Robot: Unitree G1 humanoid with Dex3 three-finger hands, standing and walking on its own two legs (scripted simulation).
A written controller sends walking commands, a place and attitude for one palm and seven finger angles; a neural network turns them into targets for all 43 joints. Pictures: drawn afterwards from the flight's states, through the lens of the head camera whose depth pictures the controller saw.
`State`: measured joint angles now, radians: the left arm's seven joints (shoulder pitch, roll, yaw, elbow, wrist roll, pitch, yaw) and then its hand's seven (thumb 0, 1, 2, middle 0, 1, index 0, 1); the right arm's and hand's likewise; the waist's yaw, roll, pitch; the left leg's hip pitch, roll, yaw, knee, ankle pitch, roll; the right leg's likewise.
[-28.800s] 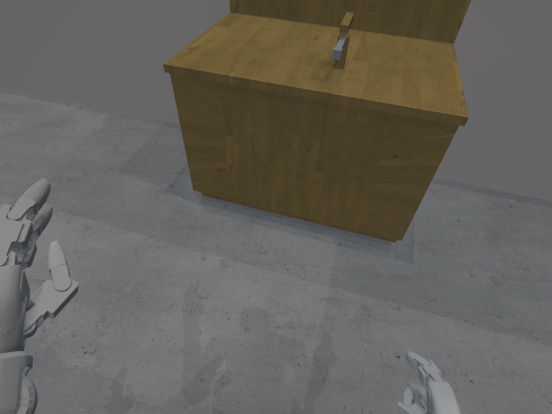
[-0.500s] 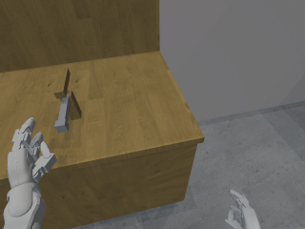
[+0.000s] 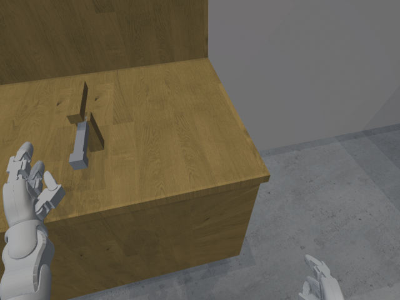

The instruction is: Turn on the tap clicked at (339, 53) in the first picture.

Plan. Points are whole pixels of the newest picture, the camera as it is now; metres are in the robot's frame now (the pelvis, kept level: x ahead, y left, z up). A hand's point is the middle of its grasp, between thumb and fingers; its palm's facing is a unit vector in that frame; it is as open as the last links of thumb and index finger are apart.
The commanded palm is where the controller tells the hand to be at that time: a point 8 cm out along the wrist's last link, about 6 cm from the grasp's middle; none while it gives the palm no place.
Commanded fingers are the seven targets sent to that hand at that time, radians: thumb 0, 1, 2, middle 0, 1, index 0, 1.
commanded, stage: reach beside the lever's end, fingers flat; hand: left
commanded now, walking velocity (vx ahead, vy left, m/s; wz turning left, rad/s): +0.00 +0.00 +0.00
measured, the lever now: (79, 160) +0.37 +0.30 +0.08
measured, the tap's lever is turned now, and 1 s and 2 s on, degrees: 0 0 13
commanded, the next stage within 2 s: push the lever round in 0.90 s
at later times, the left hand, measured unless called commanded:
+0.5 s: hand (61, 173) +0.33 +0.32 +0.08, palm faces +0.53 -0.84 -0.10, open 7.8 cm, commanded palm +0.29 +0.35 +0.08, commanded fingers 0.00 0.90 0.90 -0.15 -0.15 -0.15 -0.15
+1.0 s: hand (60, 176) +0.33 +0.32 +0.07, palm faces +0.52 -0.85 -0.08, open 7.8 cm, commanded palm +0.28 +0.35 +0.07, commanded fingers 0.00 0.90 0.90 -0.15 -0.15 -0.15 -0.15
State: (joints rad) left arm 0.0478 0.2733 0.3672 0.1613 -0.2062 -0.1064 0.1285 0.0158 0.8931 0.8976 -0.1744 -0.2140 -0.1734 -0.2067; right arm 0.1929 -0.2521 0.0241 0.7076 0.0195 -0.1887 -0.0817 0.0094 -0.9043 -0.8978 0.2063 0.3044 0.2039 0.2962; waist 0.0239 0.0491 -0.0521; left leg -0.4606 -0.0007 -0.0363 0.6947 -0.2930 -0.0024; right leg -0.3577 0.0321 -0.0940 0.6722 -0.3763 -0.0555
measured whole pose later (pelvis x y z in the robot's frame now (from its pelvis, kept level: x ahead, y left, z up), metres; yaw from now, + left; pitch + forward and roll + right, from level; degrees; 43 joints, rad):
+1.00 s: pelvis +0.00 +0.02 -0.01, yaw -1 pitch +7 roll -2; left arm -0.13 0.32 0.43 0.42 -0.18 -0.22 0.09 0.02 0.89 0.90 -0.15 -0.16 -0.15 -0.15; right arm 0.23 -0.25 0.02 0.69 0.02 -0.11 -0.06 0.01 -0.90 -0.90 0.21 0.30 0.20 0.30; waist 0.00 0.04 -0.08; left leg -0.58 0.00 -0.03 0.79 -0.33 0.02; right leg -0.46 0.03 -0.09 0.73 -0.40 -0.03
